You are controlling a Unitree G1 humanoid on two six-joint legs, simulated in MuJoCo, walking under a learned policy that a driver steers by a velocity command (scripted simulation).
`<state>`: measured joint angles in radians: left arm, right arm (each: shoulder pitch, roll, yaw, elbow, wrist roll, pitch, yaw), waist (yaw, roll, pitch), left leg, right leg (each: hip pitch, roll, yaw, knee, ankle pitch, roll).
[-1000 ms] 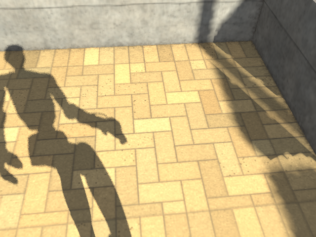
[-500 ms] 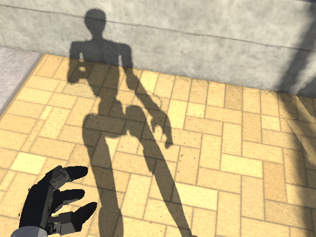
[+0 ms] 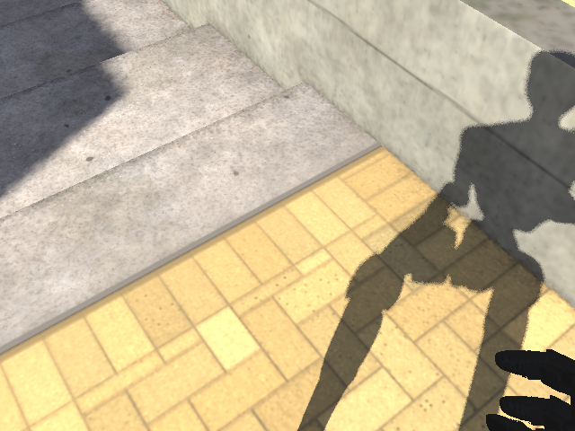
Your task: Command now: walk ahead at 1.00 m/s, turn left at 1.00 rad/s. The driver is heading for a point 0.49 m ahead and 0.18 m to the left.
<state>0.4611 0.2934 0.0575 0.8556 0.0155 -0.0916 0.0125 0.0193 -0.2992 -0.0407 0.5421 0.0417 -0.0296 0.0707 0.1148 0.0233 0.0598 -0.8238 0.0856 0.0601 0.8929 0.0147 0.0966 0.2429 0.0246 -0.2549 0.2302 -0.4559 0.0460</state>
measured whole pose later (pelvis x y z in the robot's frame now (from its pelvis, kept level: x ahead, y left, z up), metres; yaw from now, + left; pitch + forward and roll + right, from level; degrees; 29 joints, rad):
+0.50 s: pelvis +0.46 +0.02 +0.00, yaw +25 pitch +1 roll -1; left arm -0.03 0.27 0.02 0.56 0.02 -0.15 -0.02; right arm 0.43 -0.27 -0.07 0.77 0.02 -0.04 -0.02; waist -0.11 -0.02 0.05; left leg 0.03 -0.11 -0.25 0.61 -0.57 0.09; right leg -0.55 -0.01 0.03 0.48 0.12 0.02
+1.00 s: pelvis +0.63 +0.08 +0.02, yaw +28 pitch -1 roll -1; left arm 0.20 0.25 0.00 0.83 0.03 -0.02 0.00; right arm 0.13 -0.22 -0.01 0.72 -0.03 0.02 -0.01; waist 0.03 -0.02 0.01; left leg -0.32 -0.01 -0.06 0.56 -0.23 0.00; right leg -0.23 -0.01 -0.04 0.50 -0.26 0.02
